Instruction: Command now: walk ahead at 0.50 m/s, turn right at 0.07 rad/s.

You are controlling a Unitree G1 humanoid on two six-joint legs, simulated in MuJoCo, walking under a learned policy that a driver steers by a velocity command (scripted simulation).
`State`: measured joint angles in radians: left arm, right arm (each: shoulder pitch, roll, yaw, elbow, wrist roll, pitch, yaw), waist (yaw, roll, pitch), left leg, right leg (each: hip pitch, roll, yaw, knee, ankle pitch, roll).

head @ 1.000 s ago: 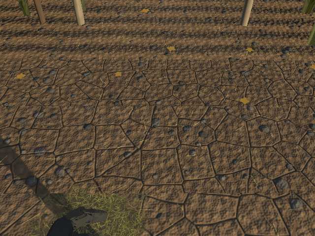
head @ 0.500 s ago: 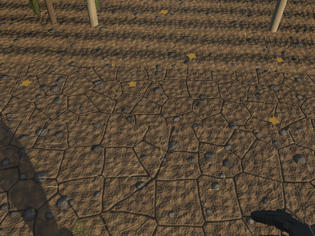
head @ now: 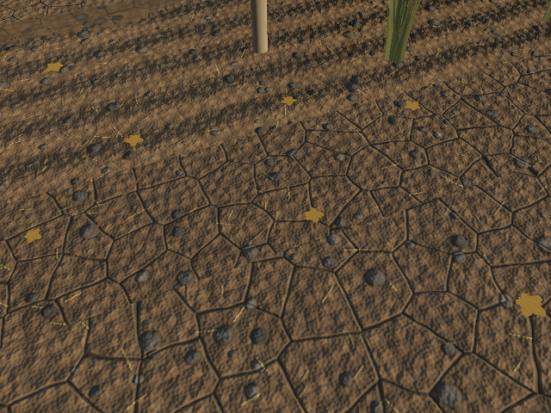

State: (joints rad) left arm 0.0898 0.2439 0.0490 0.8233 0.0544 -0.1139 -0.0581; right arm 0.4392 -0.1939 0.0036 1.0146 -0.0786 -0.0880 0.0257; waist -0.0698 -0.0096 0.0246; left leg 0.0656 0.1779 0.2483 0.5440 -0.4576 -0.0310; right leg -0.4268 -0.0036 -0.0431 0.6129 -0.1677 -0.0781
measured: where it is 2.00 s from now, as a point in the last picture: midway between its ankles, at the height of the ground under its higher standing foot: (257, 404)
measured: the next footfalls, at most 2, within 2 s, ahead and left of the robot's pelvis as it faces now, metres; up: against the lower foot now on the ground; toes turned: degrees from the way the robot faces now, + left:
left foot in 0.64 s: +0.43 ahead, +0.23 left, -0.15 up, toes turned +27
right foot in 1.02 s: +0.55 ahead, +0.01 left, -0.15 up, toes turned +31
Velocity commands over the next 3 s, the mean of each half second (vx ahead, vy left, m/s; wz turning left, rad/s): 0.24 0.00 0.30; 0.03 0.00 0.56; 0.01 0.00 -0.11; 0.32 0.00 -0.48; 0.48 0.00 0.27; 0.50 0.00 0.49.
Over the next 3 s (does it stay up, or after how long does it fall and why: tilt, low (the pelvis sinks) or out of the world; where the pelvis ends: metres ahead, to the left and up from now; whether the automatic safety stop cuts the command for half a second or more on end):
stays up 1.18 0.29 -0.30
